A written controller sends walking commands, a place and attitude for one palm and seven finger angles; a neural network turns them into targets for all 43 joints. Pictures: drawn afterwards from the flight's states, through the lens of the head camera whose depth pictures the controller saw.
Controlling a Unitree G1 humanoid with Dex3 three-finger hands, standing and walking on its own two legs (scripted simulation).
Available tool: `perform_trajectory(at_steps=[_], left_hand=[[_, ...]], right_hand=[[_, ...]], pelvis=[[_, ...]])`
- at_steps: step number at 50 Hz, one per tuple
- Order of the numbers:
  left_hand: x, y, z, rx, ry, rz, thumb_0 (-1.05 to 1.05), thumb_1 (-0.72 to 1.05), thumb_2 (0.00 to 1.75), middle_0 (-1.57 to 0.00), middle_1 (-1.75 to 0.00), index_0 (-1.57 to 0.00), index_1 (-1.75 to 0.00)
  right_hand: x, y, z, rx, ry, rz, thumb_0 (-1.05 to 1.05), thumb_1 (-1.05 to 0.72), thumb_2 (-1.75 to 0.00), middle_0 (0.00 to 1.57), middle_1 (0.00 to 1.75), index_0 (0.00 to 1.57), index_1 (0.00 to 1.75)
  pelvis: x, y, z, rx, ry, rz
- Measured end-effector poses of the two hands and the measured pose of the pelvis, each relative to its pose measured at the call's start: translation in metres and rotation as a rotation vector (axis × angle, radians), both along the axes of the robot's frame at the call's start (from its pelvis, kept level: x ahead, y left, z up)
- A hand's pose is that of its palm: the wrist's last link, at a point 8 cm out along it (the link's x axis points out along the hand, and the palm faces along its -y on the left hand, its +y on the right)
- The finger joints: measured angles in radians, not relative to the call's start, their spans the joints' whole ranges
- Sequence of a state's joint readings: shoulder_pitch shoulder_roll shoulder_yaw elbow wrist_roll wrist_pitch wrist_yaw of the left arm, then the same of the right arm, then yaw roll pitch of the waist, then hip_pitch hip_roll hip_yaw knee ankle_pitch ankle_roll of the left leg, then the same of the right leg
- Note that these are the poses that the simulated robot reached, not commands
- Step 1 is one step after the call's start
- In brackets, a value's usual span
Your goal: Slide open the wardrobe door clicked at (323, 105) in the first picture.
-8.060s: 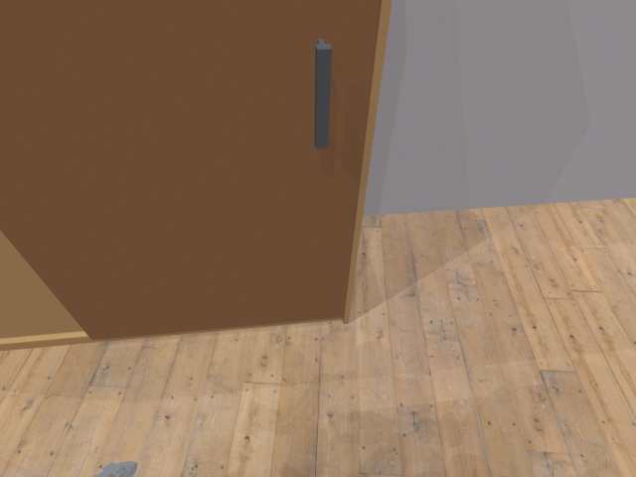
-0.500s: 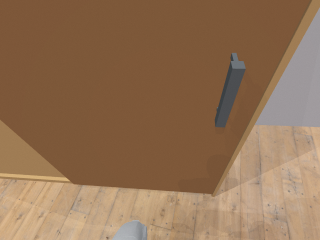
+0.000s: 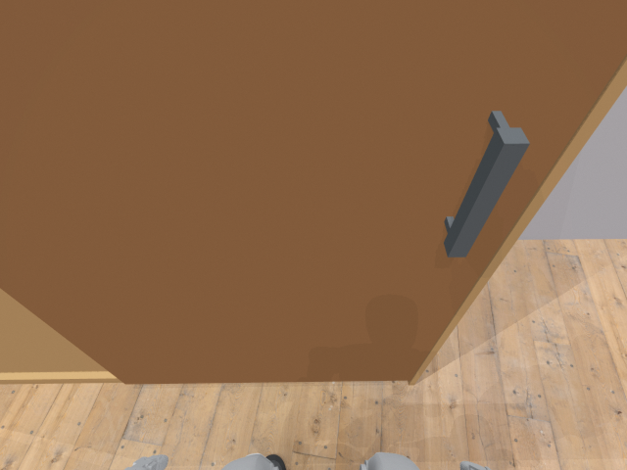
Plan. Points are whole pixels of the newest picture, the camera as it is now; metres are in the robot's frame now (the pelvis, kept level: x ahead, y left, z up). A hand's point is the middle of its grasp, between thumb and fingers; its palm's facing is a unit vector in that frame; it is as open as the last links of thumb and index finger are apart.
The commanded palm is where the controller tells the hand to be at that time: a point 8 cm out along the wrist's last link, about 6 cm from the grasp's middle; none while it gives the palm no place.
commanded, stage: come to a stop and stand still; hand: right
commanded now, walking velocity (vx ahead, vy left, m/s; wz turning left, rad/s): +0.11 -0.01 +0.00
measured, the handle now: (474, 190) +0.42 -0.18 +0.14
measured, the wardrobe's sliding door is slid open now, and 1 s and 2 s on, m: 0.00 0.00 0.00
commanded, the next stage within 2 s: look again from close up in 1.92 s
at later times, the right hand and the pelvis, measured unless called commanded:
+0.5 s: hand out of the picture -0.05 -0.21 -0.17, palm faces -0.03 +0.99 -0.14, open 7.4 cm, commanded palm none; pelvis -0.03 -0.03 +0.02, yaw +2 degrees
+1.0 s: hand out of the picture -0.01 -0.19 -0.16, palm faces -0.03 +0.98 -0.22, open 7.3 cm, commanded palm none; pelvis -0.04 -0.01 +0.01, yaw +2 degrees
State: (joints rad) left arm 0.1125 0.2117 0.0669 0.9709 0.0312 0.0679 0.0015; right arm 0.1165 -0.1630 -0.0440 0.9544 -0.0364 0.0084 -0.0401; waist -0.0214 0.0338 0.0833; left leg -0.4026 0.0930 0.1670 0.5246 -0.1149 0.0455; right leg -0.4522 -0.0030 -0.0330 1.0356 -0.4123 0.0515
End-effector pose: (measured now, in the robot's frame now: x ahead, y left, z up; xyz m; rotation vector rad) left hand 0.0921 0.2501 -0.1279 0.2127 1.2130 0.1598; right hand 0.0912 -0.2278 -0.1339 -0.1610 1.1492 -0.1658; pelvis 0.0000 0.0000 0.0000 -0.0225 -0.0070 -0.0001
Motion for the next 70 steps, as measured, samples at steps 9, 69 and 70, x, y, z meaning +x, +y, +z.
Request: perform_trajectory(at_steps=[9,69,70], left_hand=[[-0.037,-0.057,0.011,-0.010,-0.043,-0.025,0.00,0.91,0.90,-0.20,-0.30,-0.20,-0.30],[-0.172,-0.061,-0.004,-0.083,0.178,0.085,0.00,0.91,0.90,-0.20,-0.30,-0.20,-0.30],[-0.174,-0.063,-0.004,-0.085,0.180,0.087,0.00,0.91,0.90,-0.20,-0.30,-0.20,-0.30]], right_hand=[[-0.093,-0.053,-0.018,0.020,0.166,-0.072,0.01,-0.91,-0.90,0.20,0.30,0.20,0.30],[-0.186,-0.007,-0.005,0.058,0.296,0.003,0.01,-0.90,-0.90,0.19,0.30,0.20,0.30],[-0.187,-0.008,-0.005,0.060,0.296,0.003,0.01,-0.90,-0.90,0.19,0.30,0.20,0.30]], pelvis=[[-0.025,-0.034,0.001,0.020,-0.016,0.005],[-0.061,-0.023,0.011,0.028,-0.035,0.035],[-0.062,-0.024,0.011,0.028,-0.035,0.034]])
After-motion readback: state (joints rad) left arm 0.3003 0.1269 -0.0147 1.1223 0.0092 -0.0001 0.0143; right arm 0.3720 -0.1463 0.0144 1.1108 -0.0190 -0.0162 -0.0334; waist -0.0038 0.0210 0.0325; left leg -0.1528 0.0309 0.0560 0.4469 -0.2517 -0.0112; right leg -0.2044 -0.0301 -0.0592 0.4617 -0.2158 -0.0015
